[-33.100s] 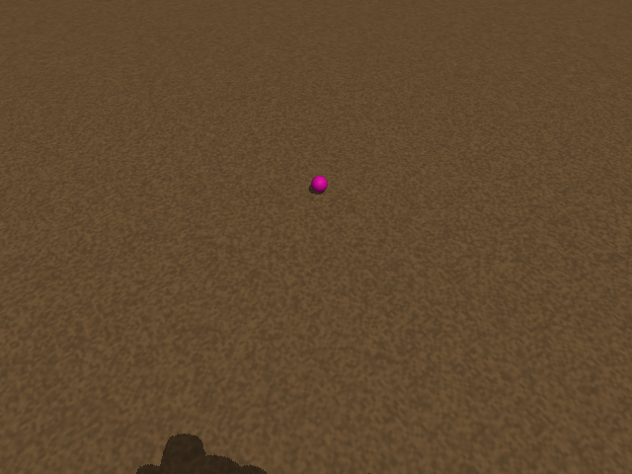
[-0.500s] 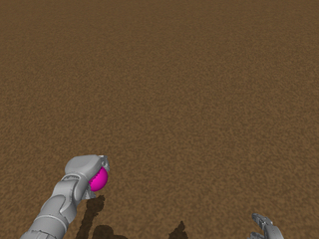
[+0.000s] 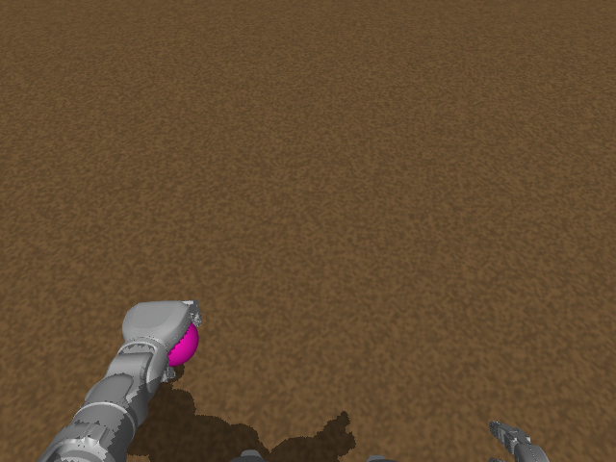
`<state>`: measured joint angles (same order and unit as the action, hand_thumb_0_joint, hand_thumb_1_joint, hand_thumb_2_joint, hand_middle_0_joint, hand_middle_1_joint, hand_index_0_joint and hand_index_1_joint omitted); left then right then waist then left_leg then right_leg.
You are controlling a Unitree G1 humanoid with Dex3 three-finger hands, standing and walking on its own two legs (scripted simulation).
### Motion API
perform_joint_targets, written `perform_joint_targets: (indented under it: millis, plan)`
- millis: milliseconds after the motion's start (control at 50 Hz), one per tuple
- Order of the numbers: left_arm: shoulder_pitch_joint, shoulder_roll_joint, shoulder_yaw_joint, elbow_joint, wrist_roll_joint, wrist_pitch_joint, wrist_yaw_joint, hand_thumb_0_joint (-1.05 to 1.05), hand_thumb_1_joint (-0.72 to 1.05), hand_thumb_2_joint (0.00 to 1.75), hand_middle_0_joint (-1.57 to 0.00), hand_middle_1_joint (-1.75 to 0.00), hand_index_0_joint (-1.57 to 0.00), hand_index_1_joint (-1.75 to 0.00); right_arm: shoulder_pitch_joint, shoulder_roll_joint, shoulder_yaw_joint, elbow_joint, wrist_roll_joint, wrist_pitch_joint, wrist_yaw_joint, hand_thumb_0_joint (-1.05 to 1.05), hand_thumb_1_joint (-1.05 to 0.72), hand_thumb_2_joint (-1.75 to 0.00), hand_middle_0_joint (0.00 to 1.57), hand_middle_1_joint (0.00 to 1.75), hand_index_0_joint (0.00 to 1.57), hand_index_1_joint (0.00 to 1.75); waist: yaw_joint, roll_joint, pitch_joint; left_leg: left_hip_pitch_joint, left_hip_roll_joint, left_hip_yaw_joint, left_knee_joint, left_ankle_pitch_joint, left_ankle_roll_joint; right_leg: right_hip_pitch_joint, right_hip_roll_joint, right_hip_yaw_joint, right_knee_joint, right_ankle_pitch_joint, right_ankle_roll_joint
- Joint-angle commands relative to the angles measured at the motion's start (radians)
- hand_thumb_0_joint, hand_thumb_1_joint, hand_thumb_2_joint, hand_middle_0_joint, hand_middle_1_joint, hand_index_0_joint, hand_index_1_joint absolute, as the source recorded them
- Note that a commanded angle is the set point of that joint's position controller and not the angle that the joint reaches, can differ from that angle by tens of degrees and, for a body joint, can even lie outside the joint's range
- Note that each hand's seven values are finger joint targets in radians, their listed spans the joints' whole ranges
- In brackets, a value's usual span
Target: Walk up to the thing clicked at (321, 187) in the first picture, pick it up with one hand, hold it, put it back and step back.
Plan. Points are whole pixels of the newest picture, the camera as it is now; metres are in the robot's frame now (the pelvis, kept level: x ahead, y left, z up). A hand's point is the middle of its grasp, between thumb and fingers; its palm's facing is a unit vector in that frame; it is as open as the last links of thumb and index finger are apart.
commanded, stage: crouch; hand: left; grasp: from above
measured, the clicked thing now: (173, 340) +0.32 +0.22 -0.11
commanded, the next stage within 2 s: lower in 1.58 s
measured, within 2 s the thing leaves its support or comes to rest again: neither
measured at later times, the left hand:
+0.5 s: hand (203, 367) +0.35 +0.23 -0.35, palm faces -0.46 +0.00 -0.89, open 9.7 cm
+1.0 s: hand (216, 376) +0.37 +0.23 -0.49, palm faces -0.46 -0.03 -0.89, open 9.7 cm
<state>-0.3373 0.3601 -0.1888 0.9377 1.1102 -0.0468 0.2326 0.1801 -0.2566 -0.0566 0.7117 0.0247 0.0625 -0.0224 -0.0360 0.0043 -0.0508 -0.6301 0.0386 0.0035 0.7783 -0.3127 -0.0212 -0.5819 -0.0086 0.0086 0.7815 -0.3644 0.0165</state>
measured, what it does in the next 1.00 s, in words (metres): lowers itself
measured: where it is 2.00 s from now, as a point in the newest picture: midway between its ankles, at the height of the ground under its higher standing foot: outside the picture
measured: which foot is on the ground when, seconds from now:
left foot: down 0.00-1.00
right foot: down 0.00-1.00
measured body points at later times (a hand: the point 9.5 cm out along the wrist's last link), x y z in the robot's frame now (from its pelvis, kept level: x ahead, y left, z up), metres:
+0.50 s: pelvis -0.05 +0.01 -0.21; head +0.12 +0.02 +0.21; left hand +0.37 +0.23 -0.30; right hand +0.00 -0.26 -0.34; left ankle +0.04 +0.13 -0.71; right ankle +0.01 -0.13 -0.71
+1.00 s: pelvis -0.05 +0.00 -0.31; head +0.17 +0.04 +0.07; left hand +0.39 +0.23 -0.44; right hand +0.03 -0.28 -0.44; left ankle +0.04 +0.13 -0.71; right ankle +0.01 -0.13 -0.71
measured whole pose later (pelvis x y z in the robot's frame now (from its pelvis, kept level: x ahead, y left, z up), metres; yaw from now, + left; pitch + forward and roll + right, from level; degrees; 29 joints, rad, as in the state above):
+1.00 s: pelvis -0.05 +0.00 -0.31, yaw -5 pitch +37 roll -6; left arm -0.75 0.51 0.02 1.26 1.19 -0.09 0.43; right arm 0.11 -0.23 -0.04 0.76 -0.11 -0.06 0.06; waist -0.15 0.00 -0.16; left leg -2.09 0.05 -0.11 2.09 -0.65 -0.03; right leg -1.99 0.03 -0.04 2.06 -0.72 0.03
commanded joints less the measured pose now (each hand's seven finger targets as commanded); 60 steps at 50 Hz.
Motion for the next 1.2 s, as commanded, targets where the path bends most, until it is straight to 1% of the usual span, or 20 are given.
perform_joint_targets:
  millis: [0,120,240,300,320,360,400,440,520,540,620,680,720,800,880,900,920,940,1060,1180]
  plan:
    - [-0.404,0.144,0.072,-0.038,0.037,-0.009,0.128,0.00,0.50,0.83,-0.85,-0.86,-0.89,-0.83,0.068,-0.145,-0.064,-0.065,-0.026,-0.045,0.006,0.00,-0.90,-0.90,0.20,0.30,0.20,0.30,-0.049,0.017,-0.356,0.016,-0.042,0.023,0.168,0.137,0.022,-0.191,0.031,-0.014,0.087,0.160,-0.033]
    - [-0.497,0.206,0.123,0.035,0.057,0.001,0.198,0.00,0.57,0.84,-0.92,-0.82,-0.94,-0.80,0.100,-0.161,-0.076,-0.054,-0.047,-0.071,0.000,0.00,-0.90,-0.90,0.20,0.30,0.20,0.30,-0.046,0.105,-0.521,-0.195,-0.035,0.001,0.380,0.062,0.026,-0.448,0.043,-0.043,0.332,0.077,-0.051]
    - [-0.565,0.232,0.149,0.075,0.047,0.025,0.216,0.00,0.53,0.86,-0.90,-0.80,-0.92,-0.78,0.119,-0.172,-0.083,-0.044,-0.063,-0.087,-0.011,0.00,-0.89,-0.90,0.20,0.30,0.20,0.30,-0.068,0.104,-0.637,-0.379,-0.024,-0.028,0.526,-0.068,0.026,-0.642,0.044,-0.059,0.508,-0.027,-0.057]
    - [-0.590,0.275,0.180,0.059,0.046,0.024,0.210,0.00,0.52,0.83,-0.90,-0.79,-0.92,-0.77,0.118,-0.168,-0.082,-0.037,-0.074,-0.096,-0.009,0.00,-0.90,-0.90,0.20,0.30,0.20,0.30,-0.058,0.112,-0.697,-0.466,-0.027,-0.029,0.603,-0.092,0.031,-0.696,0.043,-0.061,0.578,-0.045,-0.056]
    - [-0.549,0.266,0.180,0.126,0.048,0.028,0.205,0.00,0.55,0.83,-0.91,-0.79,-0.94,-0.77,0.123,-0.172,-0.079,-0.033,-0.077,-0.098,-0.007,0.00,-0.90,-0.90,0.20,0.30,0.20,0.30,-0.071,0.094,-0.667,-0.494,-0.024,-0.040,0.620,-0.118,0.029,-0.743,0.041,-0.067,0.606,-0.072,-0.057]
    - [-0.668,0.289,0.184,0.053,0.043,0.011,0.203,0.00,0.53,0.84,-0.91,-0.78,-0.93,-0.77,0.116,-0.169,-0.076,-0.032,-0.080,-0.103,-0.008,0.00,-0.90,-0.90,0.20,0.30,0.20,0.30,-0.078,0.139,-0.686,-0.545,-0.026,-0.038,0.659,-0.180,0.027,-0.816,0.043,-0.064,0.642,-0.124,-0.061]
    - [-0.609,0.254,0.173,0.154,0.043,0.007,0.196,0.00,0.55,0.81,-0.91,-0.78,-0.94,-0.75,0.120,-0.172,-0.072,-0.027,-0.086,-0.112,-0.004,0.00,-0.89,-0.90,0.20,0.30,0.20,0.30,-0.100,0.095,-0.635,-0.631,-0.026,-0.052,0.703,-0.244,0.029,-0.889,0.042,-0.074,0.679,-0.182,-0.059]
    - [-0.651,0.308,0.196,0.127,0.047,-0.012,0.195,0.00,0.55,0.81,-0.91,-0.78,-0.93,-0.75,0.123,-0.180,-0.072,-0.021,-0.090,-0.121,0.002,0.00,-0.89,-0.90,0.20,0.30,0.20,0.30,-0.099,0.109,-0.678,-0.652,-0.027,-0.060,0.746,-0.268,0.029,-0.933,0.042,-0.076,0.718,-0.208,-0.060]
    - [-0.714,0.330,0.202,0.070,0.066,-0.046,0.210,0.00,0.56,0.80,-0.92,-0.77,-0.95,-0.74,0.117,-0.173,-0.064,-0.006,-0.097,-0.135,0.014,0.00,-0.90,-0.90,0.20,0.30,0.20,0.30,-0.099,0.168,-0.758,-0.690,-0.029,-0.055,0.830,-0.254,0.028,-1.004,0.044,-0.080,0.792,-0.196,-0.059]
    - [-0.694,0.327,0.211,0.097,0.068,-0.047,0.216,0.00,0.57,0.82,-0.93,-0.77,-0.96,-0.74,0.127,-0.177,-0.064,-0.005,-0.100,-0.138,0.017,0.00,-0.90,-0.90,0.20,0.30,0.20,0.30,-0.113,0.149,-0.760,-0.709,-0.030,-0.060,0.849,-0.256,0.030,-1.021,0.041,-0.084,0.804,-0.196,-0.056]
    - [-0.710,0.364,0.230,0.077,0.076,-0.052,0.245,0.00,0.56,0.84,-0.93,-0.77,-0.95,-0.75,0.121,-0.171,-0.057,0.007,-0.110,-0.143,0.033,0.00,-0.90,-0.90,0.20,0.30,0.20,0.30,-0.094,0.202,-0.817,-0.728,-0.029,-0.042,0.919,-0.213,0.030,-1.053,0.046,-0.085,0.860,-0.163,-0.058]
    - [-0.683,0.338,0.220,0.149,0.076,-0.040,0.258,0.00,0.55,0.84,-0.93,-0.76,-0.95,-0.74,0.124,-0.167,-0.052,0.020,-0.117,-0.143,0.043,0.00,-0.90,-0.90,0.20,0.30,0.20,0.30,-0.109,0.161,-0.783,-0.771,-0.027,-0.042,0.970,-0.194,0.035,-1.085,0.047,-0.093,0.895,-0.138,-0.053]
    - [-0.761,0.377,0.237,0.086,0.072,-0.044,0.260,0.00,0.54,0.83,-0.93,-0.74,-0.94,-0.73,0.122,-0.171,-0.055,0.024,-0.121,-0.144,0.048,0.00,-0.90,-0.90,0.20,0.30,0.20,0.30,-0.101,0.209,-0.846,-0.763,-0.024,-0.038,1.002,-0.159,0.035,-1.090,0.051,-0.093,0.930,-0.106,-0.055]
    - [-0.704,0.344,0.223,0.150,0.073,-0.038,0.248,0.00,0.55,0.85,-0.95,-0.75,-0.96,-0.74,0.124,-0.164,-0.050,0.028,-0.127,-0.138,0.062,0.00,-0.91,-0.90,0.20,0.30,0.20,0.30,-0.111,0.183,-0.810,-0.809,-0.020,-0.037,1.059,-0.112,0.040,-1.104,0.056,-0.100,0.971,-0.063,-0.050]
    - [-0.708,0.386,0.246,0.118,0.078,-0.044,0.242,0.00,0.53,0.84,-0.93,-0.74,-0.94,-0.73,0.119,-0.167,-0.053,0.023,-0.130,-0.131,0.073,0.00,-0.91,-0.90,0.20,0.30,0.20,0.30,-0.083,0.216,-0.843,-0.820,-0.014,-0.033,1.093,-0.093,0.038,-1.113,0.062,-0.101,1.011,-0.043,-0.052]
    - [-0.692,0.358,0.237,0.168,0.080,-0.044,0.241,0.00,0.52,0.85,-0.93,-0.75,-0.94,-0.74,0.123,-0.171,-0.051,0.027,-0.135,-0.131,0.076,0.00,-0.91,-0.90,0.20,0.30,0.20,0.30,-0.110,0.208,-0.800,-0.839,-0.015,-0.038,1.104,-0.102,0.036,-1.145,0.060,-0.106,1.025,-0.054,-0.050]
    - [-0.705,0.340,0.224,0.175,0.077,-0.047,0.238,0.00,0.54,0.83,-0.92,-0.77,-0.94,-0.75,0.121,-0.172,-0.051,0.026,-0.135,-0.132,0.079,0.00,-0.91,-0.90,0.20,0.30,0.20,0.30,-0.116,0.216,-0.772,-0.862,-0.014,-0.039,1.106,-0.118,0.035,-1.161,0.060,-0.110,1.036,-0.062,-0.050]
    - [-0.721,0.363,0.236,0.154,0.078,-0.052,0.239,0.00,0.53,0.85,-0.92,-0.76,-0.93,-0.75,0.118,-0.176,-0.052,0.029,-0.136,-0.131,0.080,0.00,-0.91,-0.90,0.20,0.30,0.20,0.30,-0.104,0.222,-0.776,-0.868,-0.013,-0.041,1.110,-0.128,0.034,-1.171,0.062,-0.111,1.045,-0.069,-0.053]
    - [-0.723,0.389,0.254,0.184,0.086,-0.068,0.243,0.00,0.53,0.82,-0.92,-0.76,-0.93,-0.74,0.122,-0.183,-0.045,0.027,-0.142,-0.131,0.094,0.00,-0.91,-0.90,0.20,0.30,0.20,0.30,-0.109,0.224,-0.781,-0.902,-0.011,-0.041,1.164,-0.117,0.035,-1.197,0.066,-0.119,1.102,-0.059,-0.052]
    - [-0.775,0.435,0.279,0.206,0.086,-0.079,0.256,0.00,0.49,0.81,-0.88,-0.76,-0.90,-0.74,0.113,-0.182,-0.040,0.037,-0.147,-0.133,0.099,0.00,-0.91,-0.90,0.20,0.30,0.20,0.30,-0.101,0.203,-0.774,-0.984,-0.012,-0.026,1.214,-0.173,0.043,-1.221,0.072,-0.112,1.124,-0.105,-0.051]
